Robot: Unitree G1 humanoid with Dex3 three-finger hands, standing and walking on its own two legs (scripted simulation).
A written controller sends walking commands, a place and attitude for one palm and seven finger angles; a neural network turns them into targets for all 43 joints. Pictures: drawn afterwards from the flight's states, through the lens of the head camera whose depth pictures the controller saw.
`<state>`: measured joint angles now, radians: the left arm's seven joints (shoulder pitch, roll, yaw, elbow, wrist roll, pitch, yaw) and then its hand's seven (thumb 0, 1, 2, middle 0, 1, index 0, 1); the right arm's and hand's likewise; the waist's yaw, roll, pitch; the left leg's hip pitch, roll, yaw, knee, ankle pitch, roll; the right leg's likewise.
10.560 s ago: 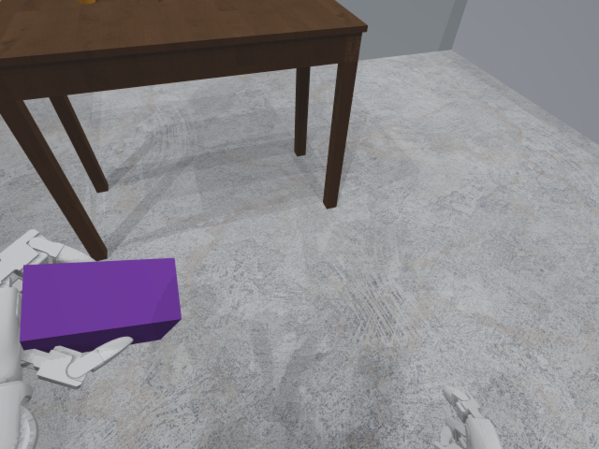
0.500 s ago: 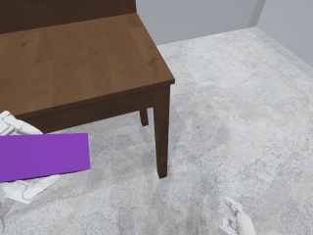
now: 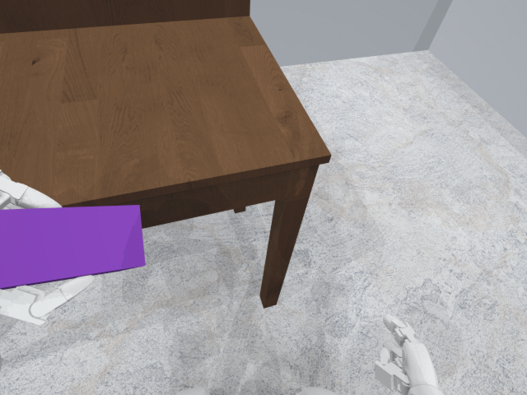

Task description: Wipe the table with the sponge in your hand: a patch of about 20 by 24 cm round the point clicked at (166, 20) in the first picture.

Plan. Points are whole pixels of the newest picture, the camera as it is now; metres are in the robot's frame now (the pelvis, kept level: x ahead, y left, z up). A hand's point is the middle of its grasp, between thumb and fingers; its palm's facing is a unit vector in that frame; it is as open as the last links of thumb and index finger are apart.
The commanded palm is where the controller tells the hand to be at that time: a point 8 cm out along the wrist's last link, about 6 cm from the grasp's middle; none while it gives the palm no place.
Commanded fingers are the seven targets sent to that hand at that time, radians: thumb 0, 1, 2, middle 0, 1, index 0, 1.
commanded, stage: come to a stop and stand still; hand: left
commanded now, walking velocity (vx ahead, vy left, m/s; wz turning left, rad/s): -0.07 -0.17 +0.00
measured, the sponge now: (88, 245) +0.25 +0.21 +0.15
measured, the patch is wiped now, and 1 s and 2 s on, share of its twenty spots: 0.00 0.00 0.00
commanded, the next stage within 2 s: look again from close up in 1.28 s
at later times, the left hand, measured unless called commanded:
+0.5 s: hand (100, 264) +0.22 +0.19 +0.15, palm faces +0.26 -0.90 -0.34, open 10.2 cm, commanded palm +0.17 +0.24 +0.19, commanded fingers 0.00 0.10 1.30 -1.20 -1.60 -1.20 -1.60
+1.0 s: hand (39, 239) +0.24 +0.25 +0.17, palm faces +0.33 -0.88 -0.35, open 10.2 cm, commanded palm +0.18 +0.29 +0.19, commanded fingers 0.00 0.10 1.30 -1.20 -1.60 -1.20 -1.60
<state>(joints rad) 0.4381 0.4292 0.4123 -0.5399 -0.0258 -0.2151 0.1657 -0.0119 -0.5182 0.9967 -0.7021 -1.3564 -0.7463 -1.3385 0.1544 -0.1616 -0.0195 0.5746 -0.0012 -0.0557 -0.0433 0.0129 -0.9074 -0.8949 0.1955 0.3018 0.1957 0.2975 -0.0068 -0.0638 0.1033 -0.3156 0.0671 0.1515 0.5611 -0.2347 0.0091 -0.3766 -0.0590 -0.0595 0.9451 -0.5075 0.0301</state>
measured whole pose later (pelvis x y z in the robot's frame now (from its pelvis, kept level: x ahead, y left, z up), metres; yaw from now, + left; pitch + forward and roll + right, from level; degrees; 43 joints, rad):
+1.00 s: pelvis +0.00 +0.02 +0.02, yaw -4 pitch +0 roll -1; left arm 0.39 0.37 0.34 -0.44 -0.04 -0.17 0.10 -0.01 -0.52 1.00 -0.70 -1.36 -0.75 -1.34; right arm 0.20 -0.16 0.07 0.56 -0.03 -0.11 -0.03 0.01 -0.90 -0.89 0.20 0.30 0.20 0.30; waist 0.03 -0.03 0.02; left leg -0.20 -0.05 0.06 0.39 -0.18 0.08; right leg -0.16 0.01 -0.07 0.35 -0.18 -0.02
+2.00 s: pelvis +0.02 +0.01 +0.01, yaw -2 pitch +0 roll -2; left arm 0.46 0.35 0.32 -0.46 -0.05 -0.16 0.13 -0.01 -0.52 1.00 -0.70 -1.36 -0.75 -1.34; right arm 0.22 -0.24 0.01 0.56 -0.01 -0.04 -0.04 0.01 -0.90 -0.89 0.20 0.30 0.20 0.30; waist 0.01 0.02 0.00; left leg -0.27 -0.03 0.03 0.53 -0.27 0.07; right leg -0.19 0.03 -0.10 0.42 -0.24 -0.03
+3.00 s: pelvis +0.03 +0.19 -0.01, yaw -4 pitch -2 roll +1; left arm 0.47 0.38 0.40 -0.57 -0.05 -0.24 0.12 -0.01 -0.52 1.01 -0.70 -1.36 -0.75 -1.34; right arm 0.23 -0.18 0.01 0.63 0.01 -0.08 0.01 0.01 -0.90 -0.89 0.20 0.30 0.20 0.30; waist -0.02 0.01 0.09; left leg -0.50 0.00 0.03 1.04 -0.39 -0.03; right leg -0.30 -0.07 -0.06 0.72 -0.39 0.00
